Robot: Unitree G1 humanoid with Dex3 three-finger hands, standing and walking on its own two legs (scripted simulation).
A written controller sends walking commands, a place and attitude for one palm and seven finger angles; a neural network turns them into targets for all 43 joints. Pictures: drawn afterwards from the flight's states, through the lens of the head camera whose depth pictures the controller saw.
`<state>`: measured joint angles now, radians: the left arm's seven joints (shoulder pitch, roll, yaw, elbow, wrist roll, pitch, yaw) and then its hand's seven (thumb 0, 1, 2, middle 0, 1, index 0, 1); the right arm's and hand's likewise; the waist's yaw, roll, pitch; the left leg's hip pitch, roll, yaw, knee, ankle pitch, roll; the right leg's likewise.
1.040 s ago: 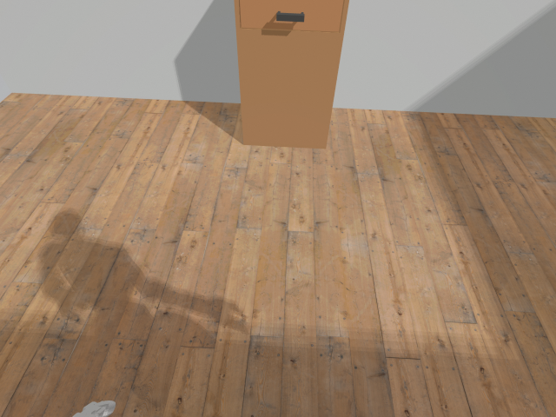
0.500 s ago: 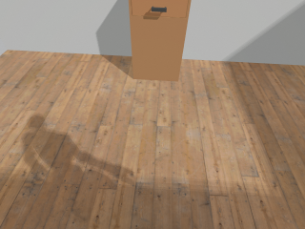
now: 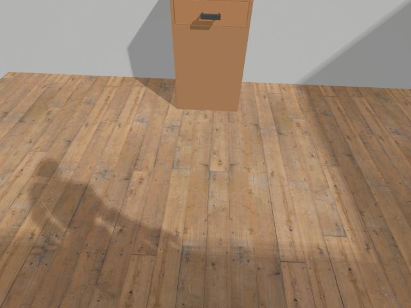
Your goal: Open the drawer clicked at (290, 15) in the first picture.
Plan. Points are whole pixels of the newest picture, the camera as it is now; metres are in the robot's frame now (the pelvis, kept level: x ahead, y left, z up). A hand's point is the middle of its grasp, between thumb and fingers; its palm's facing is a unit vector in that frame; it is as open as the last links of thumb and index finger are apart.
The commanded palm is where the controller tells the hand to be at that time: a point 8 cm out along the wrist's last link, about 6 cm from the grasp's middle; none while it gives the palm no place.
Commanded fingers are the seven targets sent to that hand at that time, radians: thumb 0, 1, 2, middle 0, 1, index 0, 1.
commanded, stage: look at it before walking up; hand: left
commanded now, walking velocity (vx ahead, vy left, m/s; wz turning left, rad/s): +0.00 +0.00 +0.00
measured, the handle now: (210, 15) +1.69 +0.06 -0.04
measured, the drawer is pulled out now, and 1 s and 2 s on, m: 0.00 0.00 0.00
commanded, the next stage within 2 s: walk to a spot facing it in 0.40 s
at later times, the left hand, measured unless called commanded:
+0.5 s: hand out of the picture +0.07 +0.24 -0.16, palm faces -0.03 -0.95 -0.32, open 7.4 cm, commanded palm none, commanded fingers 0.00 0.90 0.90 -0.20 -0.30 -0.20 -0.30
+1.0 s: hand out of the picture +0.08 +0.16 -0.20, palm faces +0.02 -0.98 -0.19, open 7.4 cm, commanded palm none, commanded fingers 0.00 0.90 0.90 -0.20 -0.30 -0.20 -0.30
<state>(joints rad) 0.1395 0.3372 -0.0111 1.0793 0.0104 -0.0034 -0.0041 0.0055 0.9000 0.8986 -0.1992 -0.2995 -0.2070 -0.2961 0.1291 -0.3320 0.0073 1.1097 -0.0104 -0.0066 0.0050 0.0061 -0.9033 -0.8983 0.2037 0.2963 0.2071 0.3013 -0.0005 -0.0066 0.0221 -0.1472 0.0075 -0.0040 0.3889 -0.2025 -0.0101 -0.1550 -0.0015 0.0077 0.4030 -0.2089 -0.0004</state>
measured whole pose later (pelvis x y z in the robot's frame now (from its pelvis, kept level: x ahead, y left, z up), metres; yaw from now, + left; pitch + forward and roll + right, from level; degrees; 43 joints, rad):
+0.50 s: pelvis +0.00 +0.00 +0.00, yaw +0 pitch -2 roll +0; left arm 0.15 0.34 -0.01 1.09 0.01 0.00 0.00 0.01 0.90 0.90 -0.20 -0.30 -0.21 -0.30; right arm 0.13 -0.33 0.01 1.12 -0.01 -0.01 0.00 0.01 -0.90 -0.90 0.20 0.30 0.21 0.30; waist 0.00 -0.01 0.03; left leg -0.15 0.01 -0.01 0.37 -0.20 -0.01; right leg -0.16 0.00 0.01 0.39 -0.20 0.00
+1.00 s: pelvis +0.12 -0.02 -0.03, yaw -4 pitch +1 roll +0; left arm 0.42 0.16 0.03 1.09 0.03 -0.07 0.01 0.00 0.90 0.90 -0.20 -0.30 -0.21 -0.30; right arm 0.34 -0.19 -0.02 1.14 -0.02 -0.01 0.00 0.01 -0.91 -0.90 0.20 0.30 0.20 0.30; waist 0.04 0.01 0.01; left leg -0.35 0.07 0.07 1.07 -0.55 -0.01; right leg -0.14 0.06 0.06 0.63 -0.51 -0.04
